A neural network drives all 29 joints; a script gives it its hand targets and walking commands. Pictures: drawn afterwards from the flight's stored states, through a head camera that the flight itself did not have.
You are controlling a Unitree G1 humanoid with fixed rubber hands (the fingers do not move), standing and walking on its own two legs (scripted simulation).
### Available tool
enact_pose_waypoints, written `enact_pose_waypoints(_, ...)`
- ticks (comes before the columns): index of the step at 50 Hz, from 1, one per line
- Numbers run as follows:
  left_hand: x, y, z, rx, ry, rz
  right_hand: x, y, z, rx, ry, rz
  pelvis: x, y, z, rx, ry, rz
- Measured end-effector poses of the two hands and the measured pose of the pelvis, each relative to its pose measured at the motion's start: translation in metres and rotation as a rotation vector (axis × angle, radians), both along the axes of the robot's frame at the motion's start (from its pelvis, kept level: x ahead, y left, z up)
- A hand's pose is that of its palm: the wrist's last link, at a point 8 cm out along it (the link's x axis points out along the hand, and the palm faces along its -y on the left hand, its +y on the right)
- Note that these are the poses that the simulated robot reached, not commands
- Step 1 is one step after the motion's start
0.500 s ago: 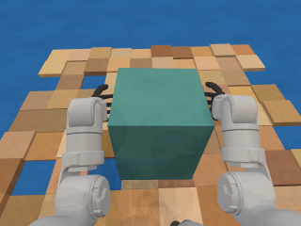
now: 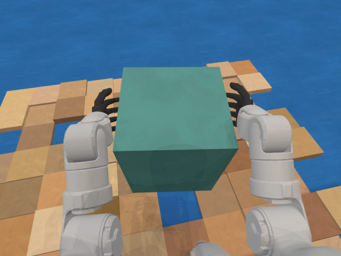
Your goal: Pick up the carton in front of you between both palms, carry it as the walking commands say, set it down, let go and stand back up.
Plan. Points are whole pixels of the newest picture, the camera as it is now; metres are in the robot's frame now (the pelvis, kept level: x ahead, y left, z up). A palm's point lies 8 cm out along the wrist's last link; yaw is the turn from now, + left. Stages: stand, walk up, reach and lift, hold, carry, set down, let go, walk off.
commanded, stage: carry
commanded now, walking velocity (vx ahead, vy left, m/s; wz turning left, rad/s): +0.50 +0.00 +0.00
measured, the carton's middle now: (172, 135) +0.37 -0.03 +0.07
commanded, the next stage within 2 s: none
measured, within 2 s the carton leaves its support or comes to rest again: neither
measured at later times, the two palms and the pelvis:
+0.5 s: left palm (106, 48) +0.68 +0.12 +0.14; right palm (199, 33) +0.72 -0.18 +0.14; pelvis +0.32 -0.06 -0.02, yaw +1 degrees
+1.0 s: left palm (134, 31) +1.01 +0.04 +0.02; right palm (200, 26) +1.00 -0.26 +0.03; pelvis +0.66 -0.10 -0.06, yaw +0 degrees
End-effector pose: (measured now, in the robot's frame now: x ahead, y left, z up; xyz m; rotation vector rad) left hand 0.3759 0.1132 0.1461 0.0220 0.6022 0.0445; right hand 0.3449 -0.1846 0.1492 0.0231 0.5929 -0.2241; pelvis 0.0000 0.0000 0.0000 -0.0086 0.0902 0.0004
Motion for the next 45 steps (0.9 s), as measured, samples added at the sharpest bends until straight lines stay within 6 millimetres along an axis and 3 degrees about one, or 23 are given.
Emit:
enact_pose_waypoints(4, 0.057, -0.008, 0.02, 0.021, -0.056, 0.033, 0.073, -0.009, 0.021, -0.01, -0.053, 0.053, 0.059, -0.02, -0.018, 0.018, -0.019, -0.001)
enact_pose_waypoints(7, 0.09, -0.008, 0.025, 0.051, -0.048, 0.078, 0.123, -0.009, 0.023, 0.017, -0.046, 0.104, 0.099, -0.033, -0.029, -0.001, -0.041, 0.001)
enact_pose_waypoints(13, 0.148, 0.003, 0.025, 0.039, 0.062, 0.162, 0.206, 0.003, 0.023, 0.045, 0.062, 0.168, 0.161, -0.053, -0.016, 0.022, -0.02, 0.015)
enact_pose_waypoints(21, 0.248, 0.006, 0.009, 0.008, 0.124, 0.205, 0.315, 0.007, 0.012, 0.062, 0.123, 0.169, 0.262, -0.064, -0.01, 0.029, 0.003, 0.017)
enact_pose_waypoints(26, 0.323, 0.005, -0.018, 0.017, 0.14, 0.186, 0.387, 0.006, -0.014, 0.051, 0.136, 0.158, 0.342, -0.06, -0.027, 0.012, -0.009, 0.009)
enact_pose_waypoints(30, 0.393, -0.001, -0.058, 0.009, 0.153, 0.135, 0.441, -0.002, -0.05, 0.01, 0.147, 0.125, 0.412, -0.055, -0.056, 0.013, -0.031, -0.007)
enact_pose_waypoints(34, 0.446, -0.023, -0.104, 0.02, 0.23, 0.062, 0.468, -0.024, -0.102, -0.003, 0.226, 0.071, 0.454, -0.053, -0.065, 0.022, -0.014, -0.005)
enact_pose_waypoints(37, 0.476, -0.039, -0.125, 0.029, 0.269, 0.028, 0.484, -0.04, -0.127, 0.023, 0.265, 0.029, 0.484, -0.052, -0.061, 0.017, -0.004, -0.008)
enact_pose_waypoints(41, 0.521, -0.054, -0.135, 0.012, 0.256, 0.02, 0.521, -0.054, -0.137, 0.037, 0.248, -0.003, 0.529, -0.059, -0.055, 0.008, 0.013, -0.011)
enact_pose_waypoints(45, 0.568, -0.064, -0.135, -0.007, 0.215, 0.04, 0.574, -0.065, -0.134, 0.039, 0.205, 0.0, 0.583, -0.074, -0.051, 0.0, 0.026, -0.008)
